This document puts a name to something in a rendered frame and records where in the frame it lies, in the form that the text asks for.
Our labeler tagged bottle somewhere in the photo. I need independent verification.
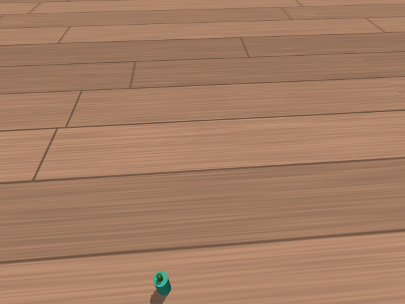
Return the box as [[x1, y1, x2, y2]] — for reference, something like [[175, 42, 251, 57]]
[[153, 271, 171, 296]]

